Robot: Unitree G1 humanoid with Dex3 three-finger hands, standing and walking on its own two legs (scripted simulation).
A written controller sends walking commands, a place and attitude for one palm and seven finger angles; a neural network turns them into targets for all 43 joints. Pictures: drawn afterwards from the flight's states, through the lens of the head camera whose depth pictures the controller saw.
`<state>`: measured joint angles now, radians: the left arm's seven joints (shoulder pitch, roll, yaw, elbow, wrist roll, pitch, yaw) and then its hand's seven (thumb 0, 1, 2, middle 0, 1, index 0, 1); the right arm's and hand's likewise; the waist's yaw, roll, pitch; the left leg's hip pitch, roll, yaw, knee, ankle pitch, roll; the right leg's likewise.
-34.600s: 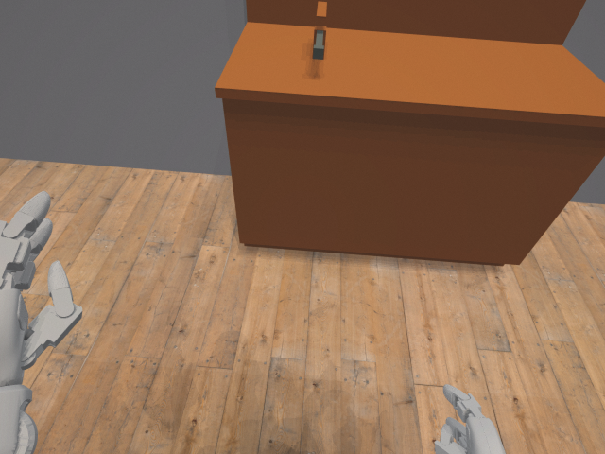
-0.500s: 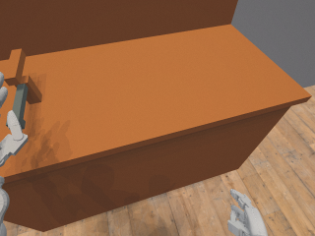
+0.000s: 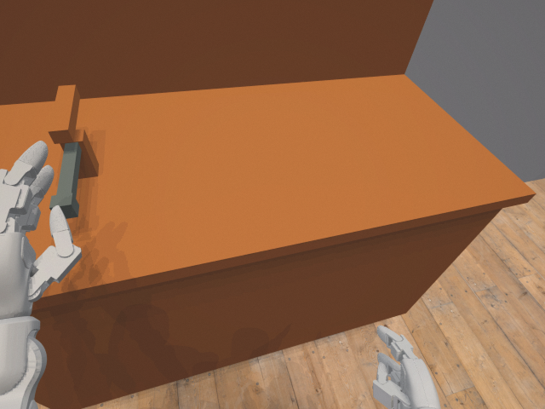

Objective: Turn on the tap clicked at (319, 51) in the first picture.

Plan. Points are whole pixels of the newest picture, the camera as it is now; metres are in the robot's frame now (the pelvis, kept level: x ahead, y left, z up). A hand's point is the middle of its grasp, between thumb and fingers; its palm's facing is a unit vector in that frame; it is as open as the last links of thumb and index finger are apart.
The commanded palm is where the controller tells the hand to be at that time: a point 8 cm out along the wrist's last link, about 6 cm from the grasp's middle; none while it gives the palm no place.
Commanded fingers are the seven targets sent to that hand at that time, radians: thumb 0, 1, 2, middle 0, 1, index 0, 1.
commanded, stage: come to a stop and stand still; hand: left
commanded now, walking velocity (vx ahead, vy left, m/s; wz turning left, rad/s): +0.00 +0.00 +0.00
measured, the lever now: (64, 206) +0.34 +0.35 +0.08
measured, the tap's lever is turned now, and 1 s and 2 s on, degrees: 0 0 0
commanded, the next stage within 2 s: look again from close up in 0.60 s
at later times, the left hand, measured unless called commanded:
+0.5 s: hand (85, 250) +0.23 +0.25 +0.15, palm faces +0.32 -0.85 -0.41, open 7.4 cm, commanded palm +0.17 +0.29 +0.18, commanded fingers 0.00 0.90 0.90 -0.20 -0.30 -0.20 -0.30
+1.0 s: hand (49, 263) +0.21 +0.28 +0.15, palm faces +0.44 -0.84 -0.32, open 7.4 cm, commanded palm +0.15 +0.30 +0.18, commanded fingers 0.00 0.90 0.90 -0.20 -0.30 -0.20 -0.30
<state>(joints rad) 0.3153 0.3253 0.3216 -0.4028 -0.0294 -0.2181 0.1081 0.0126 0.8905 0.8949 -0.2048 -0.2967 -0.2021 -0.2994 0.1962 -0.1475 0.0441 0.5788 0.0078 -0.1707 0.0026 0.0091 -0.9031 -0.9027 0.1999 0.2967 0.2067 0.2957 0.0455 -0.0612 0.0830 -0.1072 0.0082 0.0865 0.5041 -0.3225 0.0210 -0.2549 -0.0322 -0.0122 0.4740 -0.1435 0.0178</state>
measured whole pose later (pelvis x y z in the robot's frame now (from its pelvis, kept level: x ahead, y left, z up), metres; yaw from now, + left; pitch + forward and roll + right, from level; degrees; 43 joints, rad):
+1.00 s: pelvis +0.00 +0.02 +0.00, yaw +1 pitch -2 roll +0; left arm 0.38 0.33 0.34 -0.40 -0.04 -0.19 0.11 0.01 0.89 0.89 -0.21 -0.30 -0.20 -0.30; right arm 0.16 -0.17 0.05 0.56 -0.01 -0.12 0.00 0.01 -0.90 -0.90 0.20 0.30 0.21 0.30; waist 0.03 -0.03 0.07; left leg -0.15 -0.01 0.07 0.49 -0.30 0.04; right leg -0.27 -0.04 0.00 0.42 -0.11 0.04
